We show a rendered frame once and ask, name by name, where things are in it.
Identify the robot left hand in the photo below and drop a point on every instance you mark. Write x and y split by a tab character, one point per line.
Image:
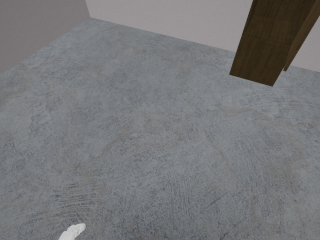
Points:
72	232

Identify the cupboard door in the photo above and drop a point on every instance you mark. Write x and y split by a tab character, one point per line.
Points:
302	34

